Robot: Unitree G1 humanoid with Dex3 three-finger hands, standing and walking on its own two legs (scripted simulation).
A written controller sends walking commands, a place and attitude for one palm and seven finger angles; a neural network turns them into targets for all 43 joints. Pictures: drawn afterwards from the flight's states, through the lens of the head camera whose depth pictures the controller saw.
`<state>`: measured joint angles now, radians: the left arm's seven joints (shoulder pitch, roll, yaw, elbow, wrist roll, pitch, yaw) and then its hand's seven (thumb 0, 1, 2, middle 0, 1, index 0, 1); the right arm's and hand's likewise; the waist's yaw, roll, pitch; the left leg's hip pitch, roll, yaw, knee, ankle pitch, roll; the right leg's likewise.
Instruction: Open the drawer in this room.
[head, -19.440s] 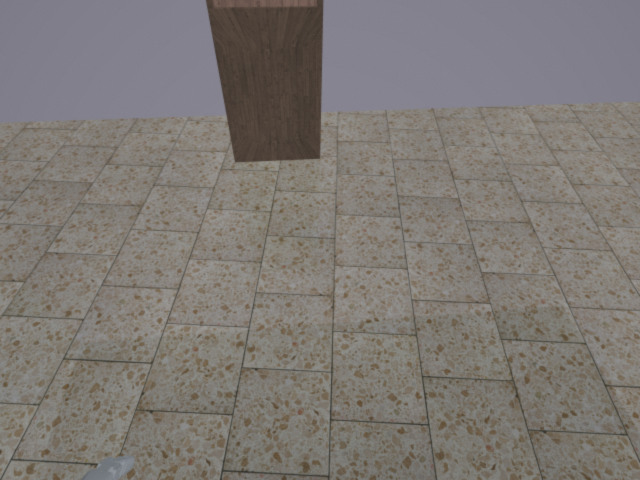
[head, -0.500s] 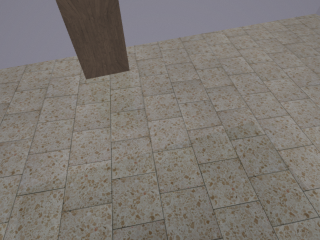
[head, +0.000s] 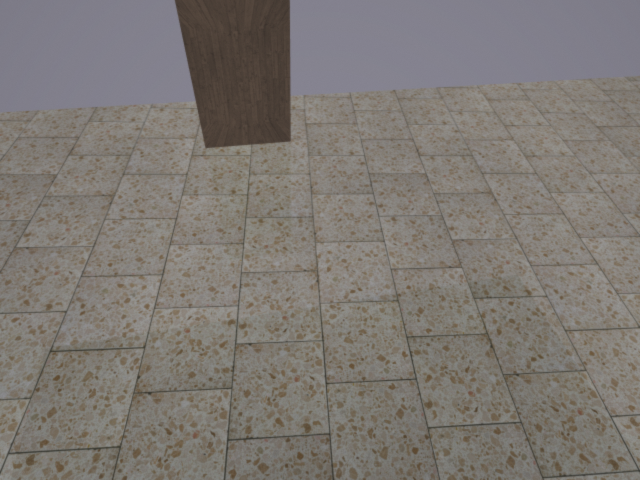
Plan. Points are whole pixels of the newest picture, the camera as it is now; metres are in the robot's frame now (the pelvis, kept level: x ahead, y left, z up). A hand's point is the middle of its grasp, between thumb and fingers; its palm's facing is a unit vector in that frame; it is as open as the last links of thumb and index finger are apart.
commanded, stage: stand and wait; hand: left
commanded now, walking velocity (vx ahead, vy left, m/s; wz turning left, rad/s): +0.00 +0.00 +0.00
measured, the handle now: out of the picture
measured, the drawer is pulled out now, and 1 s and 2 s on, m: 0.00 0.00 0.00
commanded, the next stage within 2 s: turn or walk to find it in 0.18 s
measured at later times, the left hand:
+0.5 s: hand out of the picture -0.01 +0.18 -0.17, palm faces +0.03 -0.98 -0.20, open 7.4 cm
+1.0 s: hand out of the picture +0.02 +0.20 -0.18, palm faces +0.16 -0.96 -0.23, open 7.4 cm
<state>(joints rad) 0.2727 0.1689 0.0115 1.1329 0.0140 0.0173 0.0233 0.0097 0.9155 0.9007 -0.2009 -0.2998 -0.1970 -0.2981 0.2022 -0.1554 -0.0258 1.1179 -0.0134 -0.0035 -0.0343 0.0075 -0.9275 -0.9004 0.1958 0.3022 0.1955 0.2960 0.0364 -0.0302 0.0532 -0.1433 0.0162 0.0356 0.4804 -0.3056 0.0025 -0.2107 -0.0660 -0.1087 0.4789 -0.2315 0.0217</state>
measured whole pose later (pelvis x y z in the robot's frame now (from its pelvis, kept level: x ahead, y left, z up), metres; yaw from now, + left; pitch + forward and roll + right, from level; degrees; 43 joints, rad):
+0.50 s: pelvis -0.01 +0.00 +0.00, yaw +0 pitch -2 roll +0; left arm 0.26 0.15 0.00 1.14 0.01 0.00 0.03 0.01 0.91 0.90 -0.20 -0.30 -0.20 -0.30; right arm 0.29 -0.13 -0.01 1.14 -0.01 -0.01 -0.02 0.01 -0.91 -0.90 0.20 0.30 0.20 0.30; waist 0.00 0.01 0.05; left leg -0.14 0.00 0.04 0.44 -0.27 0.01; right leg -0.21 -0.08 -0.11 0.45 -0.20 0.03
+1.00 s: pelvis -0.02 -0.01 -0.01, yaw +9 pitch +1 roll -1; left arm 0.14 0.21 0.06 1.01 0.02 0.05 0.02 0.01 0.91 0.90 -0.20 -0.30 -0.20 -0.30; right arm 0.26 -0.17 -0.05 1.01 -0.03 0.00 -0.02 0.00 -0.91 -0.90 0.20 0.30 0.20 0.30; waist -0.03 -0.01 0.07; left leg -0.31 -0.03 -0.11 0.57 -0.28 0.01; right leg -0.41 -0.05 -0.08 0.91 -0.48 0.04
